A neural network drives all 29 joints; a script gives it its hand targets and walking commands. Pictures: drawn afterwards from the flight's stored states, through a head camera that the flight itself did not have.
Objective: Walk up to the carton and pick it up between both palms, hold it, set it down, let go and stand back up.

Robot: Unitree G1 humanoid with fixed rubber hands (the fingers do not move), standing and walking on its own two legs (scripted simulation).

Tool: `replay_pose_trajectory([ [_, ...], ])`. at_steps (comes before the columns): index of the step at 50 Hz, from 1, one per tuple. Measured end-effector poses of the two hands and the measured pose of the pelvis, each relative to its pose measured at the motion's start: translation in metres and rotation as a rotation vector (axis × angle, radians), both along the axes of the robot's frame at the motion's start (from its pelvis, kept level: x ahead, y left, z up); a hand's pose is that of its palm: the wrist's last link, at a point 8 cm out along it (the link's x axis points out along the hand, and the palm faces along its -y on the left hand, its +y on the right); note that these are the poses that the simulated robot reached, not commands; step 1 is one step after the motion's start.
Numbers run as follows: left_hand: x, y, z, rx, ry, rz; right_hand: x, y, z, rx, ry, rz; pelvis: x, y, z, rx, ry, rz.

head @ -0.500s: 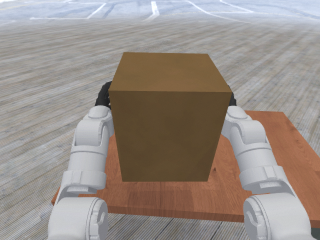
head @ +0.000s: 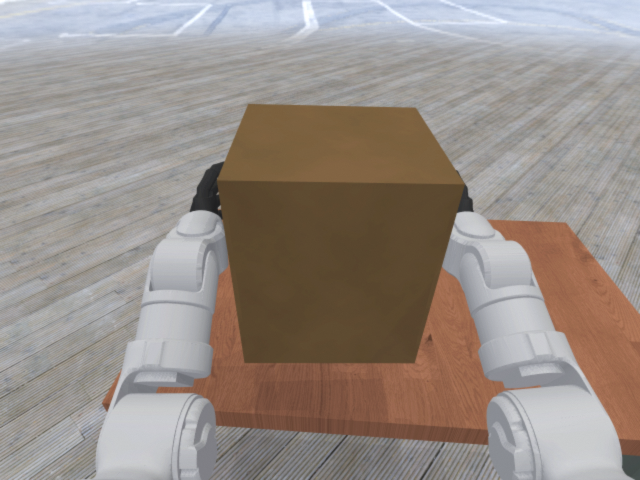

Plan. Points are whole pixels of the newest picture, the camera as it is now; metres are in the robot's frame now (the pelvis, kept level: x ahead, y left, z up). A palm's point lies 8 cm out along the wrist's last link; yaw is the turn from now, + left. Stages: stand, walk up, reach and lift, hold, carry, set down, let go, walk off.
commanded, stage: hold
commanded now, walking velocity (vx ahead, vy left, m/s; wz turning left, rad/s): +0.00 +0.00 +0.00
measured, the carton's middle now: (331, 233) +0.38 +0.02 +0.20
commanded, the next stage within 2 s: none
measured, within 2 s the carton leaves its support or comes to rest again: neither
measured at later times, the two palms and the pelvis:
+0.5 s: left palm (206, 221) +0.37 +0.17 +0.22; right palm (455, 222) +0.38 -0.13 +0.22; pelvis +0.00 +0.00 +0.00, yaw +0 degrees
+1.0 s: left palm (206, 221) +0.37 +0.17 +0.23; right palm (455, 222) +0.38 -0.13 +0.22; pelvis +0.00 +0.00 +0.00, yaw +0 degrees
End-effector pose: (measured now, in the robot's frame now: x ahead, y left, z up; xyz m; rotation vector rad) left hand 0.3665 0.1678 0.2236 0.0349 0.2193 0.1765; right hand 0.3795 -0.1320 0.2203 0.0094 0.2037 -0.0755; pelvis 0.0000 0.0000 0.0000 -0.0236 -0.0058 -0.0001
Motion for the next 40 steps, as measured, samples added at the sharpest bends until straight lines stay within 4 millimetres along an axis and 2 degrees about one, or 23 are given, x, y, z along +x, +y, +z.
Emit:
replay_pose_trajectory([
  [40, -0.0009, 0.0004, 0.002, 0.001, -0.005, 0.0, -0.0006, 0.0004, 0.0011, 0.0, -0.002, 0.0, 0.0, 0.0002, 0.0001, 0.0, -0.003, 0.0],
])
